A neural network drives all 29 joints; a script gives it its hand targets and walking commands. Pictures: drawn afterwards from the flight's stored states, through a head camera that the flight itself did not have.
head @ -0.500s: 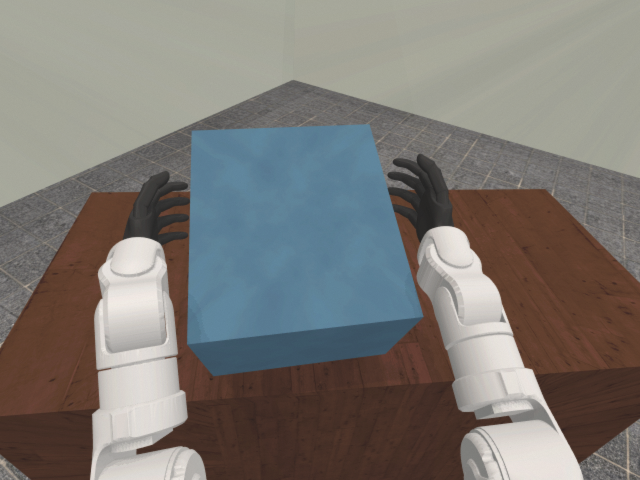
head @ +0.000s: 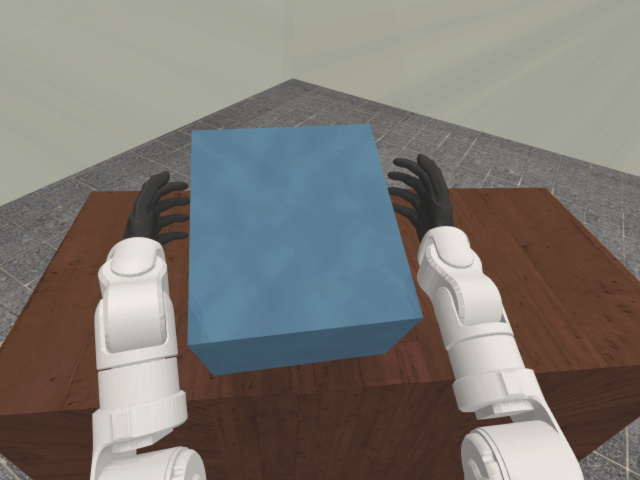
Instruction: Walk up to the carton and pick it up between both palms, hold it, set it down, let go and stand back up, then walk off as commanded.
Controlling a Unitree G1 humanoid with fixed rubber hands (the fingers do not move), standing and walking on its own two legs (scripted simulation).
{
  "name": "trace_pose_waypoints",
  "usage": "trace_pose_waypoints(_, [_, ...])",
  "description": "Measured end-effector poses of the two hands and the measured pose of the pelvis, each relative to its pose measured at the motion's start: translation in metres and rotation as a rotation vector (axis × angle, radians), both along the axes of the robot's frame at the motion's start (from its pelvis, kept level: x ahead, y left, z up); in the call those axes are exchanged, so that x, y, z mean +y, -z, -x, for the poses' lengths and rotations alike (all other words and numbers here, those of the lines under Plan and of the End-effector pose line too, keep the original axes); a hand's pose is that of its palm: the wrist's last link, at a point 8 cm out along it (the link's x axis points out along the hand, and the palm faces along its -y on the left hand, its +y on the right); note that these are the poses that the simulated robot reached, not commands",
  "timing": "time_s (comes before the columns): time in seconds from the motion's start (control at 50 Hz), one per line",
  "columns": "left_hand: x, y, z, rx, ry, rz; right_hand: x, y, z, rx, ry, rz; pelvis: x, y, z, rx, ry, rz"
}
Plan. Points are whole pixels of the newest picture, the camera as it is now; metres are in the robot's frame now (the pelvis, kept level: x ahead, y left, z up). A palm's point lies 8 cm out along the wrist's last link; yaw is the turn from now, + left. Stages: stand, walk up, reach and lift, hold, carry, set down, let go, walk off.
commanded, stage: hold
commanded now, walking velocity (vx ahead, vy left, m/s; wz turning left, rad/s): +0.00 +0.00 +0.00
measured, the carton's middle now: (293, 247) +0.40 +0.01 +0.12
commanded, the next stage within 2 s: none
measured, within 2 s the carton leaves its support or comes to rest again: neither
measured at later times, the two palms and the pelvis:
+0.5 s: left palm (145, 240) +0.34 +0.18 +0.19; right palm (431, 222) +0.35 -0.15 +0.20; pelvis +0.00 +0.00 +0.00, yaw +0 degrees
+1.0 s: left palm (145, 239) +0.34 +0.18 +0.19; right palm (432, 222) +0.35 -0.15 +0.20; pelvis +0.00 +0.00 +0.00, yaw +0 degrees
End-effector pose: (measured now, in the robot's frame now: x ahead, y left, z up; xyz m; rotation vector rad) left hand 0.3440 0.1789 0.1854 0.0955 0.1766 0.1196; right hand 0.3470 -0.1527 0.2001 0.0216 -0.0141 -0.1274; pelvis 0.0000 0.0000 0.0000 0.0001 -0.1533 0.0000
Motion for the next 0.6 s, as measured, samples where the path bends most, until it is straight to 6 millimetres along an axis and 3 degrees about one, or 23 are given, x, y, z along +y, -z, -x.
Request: trace_pose_waypoints(0.6, [0.0002,-0.0003,-0.0005,-0.002,0.0,0.0,0.0,0.0011,-0.0004,0.003,0.0,-0.004,-0.0002,0.0,-0.0015,0.002,-0.002,-0.001])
